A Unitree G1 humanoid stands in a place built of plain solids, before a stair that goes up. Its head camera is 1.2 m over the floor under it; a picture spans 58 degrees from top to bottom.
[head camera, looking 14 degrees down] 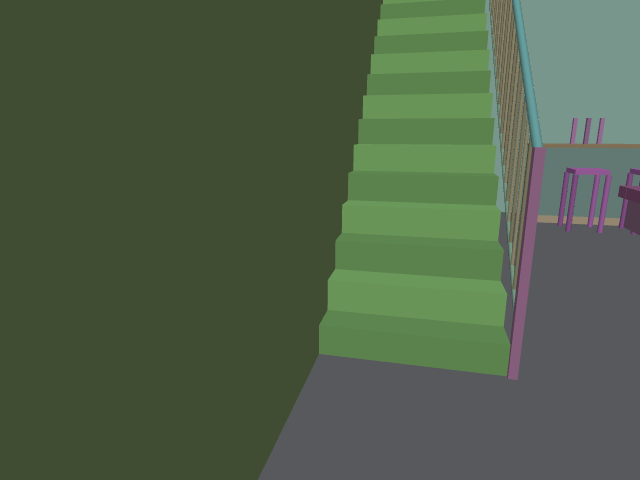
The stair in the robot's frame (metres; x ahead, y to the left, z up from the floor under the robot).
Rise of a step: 0.19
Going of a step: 0.21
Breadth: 0.98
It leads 13 degrees to the right of straight ahead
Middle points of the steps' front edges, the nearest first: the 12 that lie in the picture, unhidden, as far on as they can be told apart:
2.07 -0.47 0.18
2.28 -0.52 0.36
2.49 -0.57 0.55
2.70 -0.62 0.74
2.91 -0.67 0.92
3.12 -0.72 1.11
3.33 -0.77 1.30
3.54 -0.82 1.49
3.74 -0.87 1.67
3.95 -0.92 1.86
4.16 -0.97 2.05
4.37 -1.02 2.23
